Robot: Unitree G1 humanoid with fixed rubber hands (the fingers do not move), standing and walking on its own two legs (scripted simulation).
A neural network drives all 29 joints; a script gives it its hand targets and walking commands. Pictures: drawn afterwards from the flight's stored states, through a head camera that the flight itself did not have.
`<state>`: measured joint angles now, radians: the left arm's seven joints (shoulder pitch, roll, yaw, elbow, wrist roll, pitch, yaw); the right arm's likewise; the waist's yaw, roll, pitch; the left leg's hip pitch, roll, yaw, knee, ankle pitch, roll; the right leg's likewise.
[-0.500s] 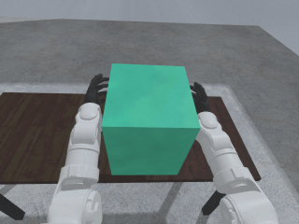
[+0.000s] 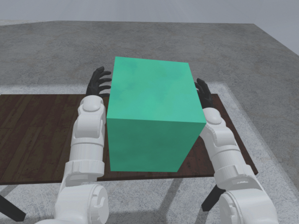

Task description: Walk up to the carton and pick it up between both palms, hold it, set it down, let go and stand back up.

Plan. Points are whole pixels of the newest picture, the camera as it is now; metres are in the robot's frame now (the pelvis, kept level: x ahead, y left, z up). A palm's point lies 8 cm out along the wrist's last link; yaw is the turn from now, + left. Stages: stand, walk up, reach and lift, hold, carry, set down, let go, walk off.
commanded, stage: reach and lift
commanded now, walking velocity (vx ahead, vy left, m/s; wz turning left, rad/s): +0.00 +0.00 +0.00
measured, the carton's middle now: (148, 118) +0.37 +0.00 +0.09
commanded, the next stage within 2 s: hold in 0.58 s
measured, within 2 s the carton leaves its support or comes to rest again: neither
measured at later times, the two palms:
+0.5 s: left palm (92, 93) +0.38 +0.15 +0.18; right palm (203, 105) +0.36 -0.14 +0.15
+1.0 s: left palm (85, 93) +0.36 +0.16 +0.20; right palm (203, 102) +0.35 -0.13 +0.17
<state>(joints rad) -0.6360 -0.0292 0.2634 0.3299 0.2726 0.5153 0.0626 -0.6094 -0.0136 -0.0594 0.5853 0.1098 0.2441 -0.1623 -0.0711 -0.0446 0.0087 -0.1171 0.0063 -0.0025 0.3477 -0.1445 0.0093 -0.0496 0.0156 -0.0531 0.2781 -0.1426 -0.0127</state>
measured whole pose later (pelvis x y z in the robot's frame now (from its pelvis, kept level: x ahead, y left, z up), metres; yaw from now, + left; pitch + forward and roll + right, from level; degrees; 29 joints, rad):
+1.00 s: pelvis +0.00 +0.00 +0.00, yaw +1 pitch -8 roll -1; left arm -0.61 -0.03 0.27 0.14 0.31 0.68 0.01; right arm -0.61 -0.02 -0.01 0.50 0.18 0.33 -0.18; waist -0.08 -0.05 0.03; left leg -0.05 0.00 -0.02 0.35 -0.16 0.01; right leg 0.02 0.01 -0.06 0.28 -0.15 -0.01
